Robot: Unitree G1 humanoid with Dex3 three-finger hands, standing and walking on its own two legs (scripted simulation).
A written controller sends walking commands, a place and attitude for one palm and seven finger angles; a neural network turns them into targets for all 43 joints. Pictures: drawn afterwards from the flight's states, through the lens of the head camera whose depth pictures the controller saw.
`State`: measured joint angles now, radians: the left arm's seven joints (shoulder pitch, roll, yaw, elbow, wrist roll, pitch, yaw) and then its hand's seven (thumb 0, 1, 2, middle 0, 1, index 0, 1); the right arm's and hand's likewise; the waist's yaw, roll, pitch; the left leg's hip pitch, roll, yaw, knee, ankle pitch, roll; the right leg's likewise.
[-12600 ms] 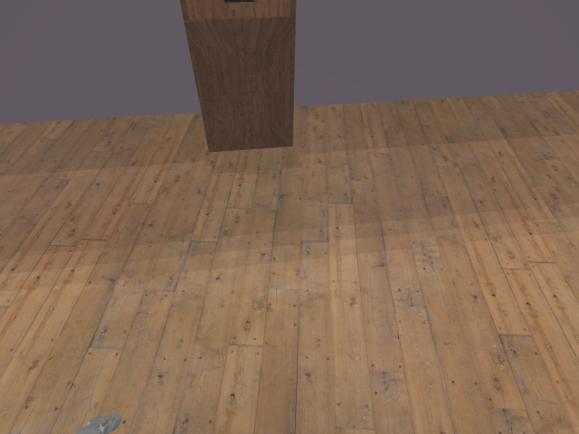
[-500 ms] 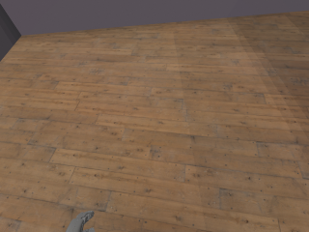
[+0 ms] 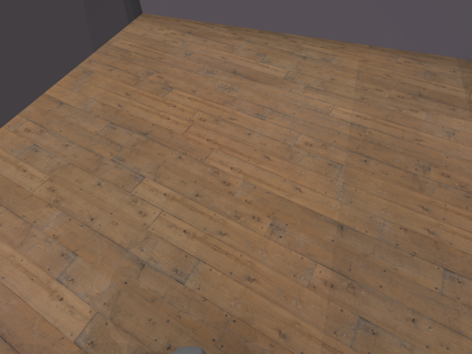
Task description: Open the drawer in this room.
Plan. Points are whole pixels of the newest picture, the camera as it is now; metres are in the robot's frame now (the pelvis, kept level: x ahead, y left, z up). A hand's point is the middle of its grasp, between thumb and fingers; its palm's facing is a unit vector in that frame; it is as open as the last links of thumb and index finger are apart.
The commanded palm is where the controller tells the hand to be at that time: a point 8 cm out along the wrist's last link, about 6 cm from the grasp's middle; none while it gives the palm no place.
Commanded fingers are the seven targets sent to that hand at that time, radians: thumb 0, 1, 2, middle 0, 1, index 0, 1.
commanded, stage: turn or walk to find it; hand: left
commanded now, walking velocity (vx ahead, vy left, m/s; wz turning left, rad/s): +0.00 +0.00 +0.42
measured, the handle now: out of the picture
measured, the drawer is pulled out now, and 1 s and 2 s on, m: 0.00 0.00 0.00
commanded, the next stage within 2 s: none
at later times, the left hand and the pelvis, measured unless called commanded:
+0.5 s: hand out of the picture +0.04 +0.25 -0.16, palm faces +0.19 -0.95 -0.25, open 7.3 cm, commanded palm none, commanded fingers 0.00 0.90 0.90 -0.20 -0.30 -0.20 -0.30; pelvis -0.03 +0.03 +0.00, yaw +10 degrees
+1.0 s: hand out of the picture -0.08 +0.17 -0.15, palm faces +0.43 -0.86 -0.27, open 7.3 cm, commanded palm none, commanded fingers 0.00 0.90 0.90 -0.20 -0.30 -0.20 -0.30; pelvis -0.06 -0.03 +0.00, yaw +24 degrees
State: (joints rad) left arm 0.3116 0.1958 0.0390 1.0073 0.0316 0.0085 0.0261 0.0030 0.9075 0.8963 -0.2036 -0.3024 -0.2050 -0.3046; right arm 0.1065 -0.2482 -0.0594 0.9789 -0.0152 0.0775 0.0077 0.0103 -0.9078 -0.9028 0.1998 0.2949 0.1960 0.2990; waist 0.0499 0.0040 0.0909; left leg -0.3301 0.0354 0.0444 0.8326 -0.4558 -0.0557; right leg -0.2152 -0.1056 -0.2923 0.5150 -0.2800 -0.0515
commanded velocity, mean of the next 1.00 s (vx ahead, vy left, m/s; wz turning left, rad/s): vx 0.00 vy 0.00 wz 0.42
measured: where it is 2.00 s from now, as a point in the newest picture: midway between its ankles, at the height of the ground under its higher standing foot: outside the picture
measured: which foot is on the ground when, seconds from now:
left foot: up 0.00-0.06, down 0.08-0.64, up 0.66-1.00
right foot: down 0.00-0.08, up 0.10-0.62, down 0.64-1.00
